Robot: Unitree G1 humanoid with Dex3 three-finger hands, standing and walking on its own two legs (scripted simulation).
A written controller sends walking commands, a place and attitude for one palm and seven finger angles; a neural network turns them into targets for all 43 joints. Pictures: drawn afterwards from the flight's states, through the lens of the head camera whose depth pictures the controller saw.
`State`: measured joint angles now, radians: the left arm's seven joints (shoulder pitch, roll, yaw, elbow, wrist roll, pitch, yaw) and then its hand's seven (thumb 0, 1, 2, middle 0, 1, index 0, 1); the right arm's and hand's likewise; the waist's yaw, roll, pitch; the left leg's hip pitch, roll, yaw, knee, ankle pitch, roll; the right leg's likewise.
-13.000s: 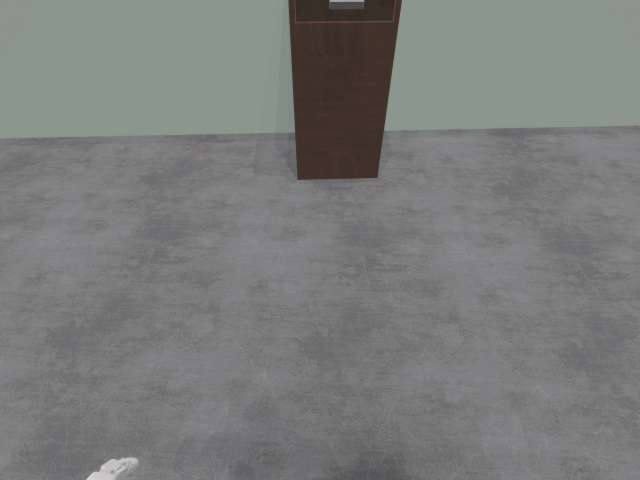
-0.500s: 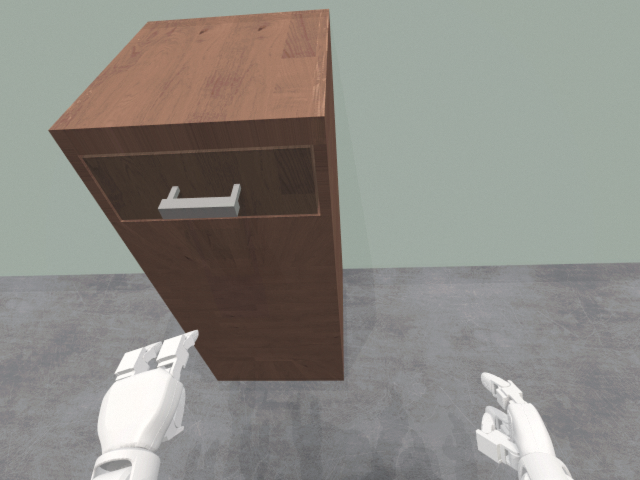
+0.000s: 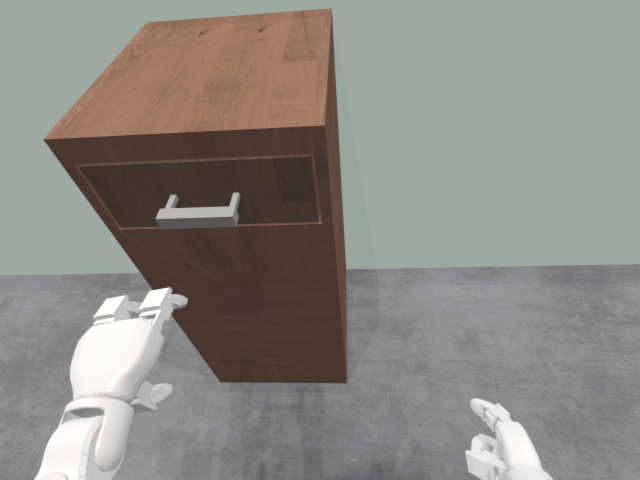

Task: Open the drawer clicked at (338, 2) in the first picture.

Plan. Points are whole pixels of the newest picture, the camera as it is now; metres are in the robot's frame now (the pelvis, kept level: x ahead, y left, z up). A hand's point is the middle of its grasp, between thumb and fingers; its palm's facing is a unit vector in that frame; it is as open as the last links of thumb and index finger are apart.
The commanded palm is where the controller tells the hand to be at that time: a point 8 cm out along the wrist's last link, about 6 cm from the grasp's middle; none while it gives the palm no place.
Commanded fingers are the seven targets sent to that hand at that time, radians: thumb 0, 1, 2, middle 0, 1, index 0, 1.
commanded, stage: raise the hand with hooked fingers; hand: left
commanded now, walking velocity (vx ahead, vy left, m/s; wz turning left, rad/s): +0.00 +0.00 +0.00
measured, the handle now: (201, 208) +0.48 +0.25 +0.06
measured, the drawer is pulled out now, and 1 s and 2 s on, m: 0.00 0.00 0.00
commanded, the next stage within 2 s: move the hooked fingers above the handle in 1.04 s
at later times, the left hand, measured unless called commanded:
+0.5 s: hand (79, 269) +0.29 +0.30 +0.15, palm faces +0.16 -0.07 -0.99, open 13.7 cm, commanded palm +0.25 +0.30 +0.21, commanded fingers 0.00 -0.50 0.30 -0.30 -1.20 -0.30 -1.20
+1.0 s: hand (57, 274) +0.27 +0.31 +0.17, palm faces +0.12 -0.08 -0.99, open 13.8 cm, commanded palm +0.24 +0.31 +0.23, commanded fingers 0.00 -0.50 0.30 -0.30 -1.20 -0.30 -1.20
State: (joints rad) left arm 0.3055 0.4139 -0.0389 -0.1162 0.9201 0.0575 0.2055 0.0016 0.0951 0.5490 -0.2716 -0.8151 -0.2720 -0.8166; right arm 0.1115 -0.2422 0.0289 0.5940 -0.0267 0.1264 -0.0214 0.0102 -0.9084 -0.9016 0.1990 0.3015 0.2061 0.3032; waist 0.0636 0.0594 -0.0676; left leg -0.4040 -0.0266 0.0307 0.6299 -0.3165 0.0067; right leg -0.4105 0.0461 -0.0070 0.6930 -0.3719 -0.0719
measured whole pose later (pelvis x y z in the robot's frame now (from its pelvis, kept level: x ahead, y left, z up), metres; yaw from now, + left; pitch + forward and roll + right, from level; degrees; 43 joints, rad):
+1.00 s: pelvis -0.03 +0.05 +0.02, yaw +2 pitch -1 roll +0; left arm -0.17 0.56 -0.02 -0.07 0.84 0.03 -0.07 0.00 -0.49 0.30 -0.32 -1.20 -0.32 -1.20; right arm 0.14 -0.27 0.02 0.65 0.02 0.14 0.01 0.01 -0.91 -0.90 0.20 0.30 0.20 0.30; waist 0.09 0.09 0.03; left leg -0.22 -0.08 0.01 0.40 -0.16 0.08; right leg -0.19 -0.01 -0.03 0.42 -0.21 0.00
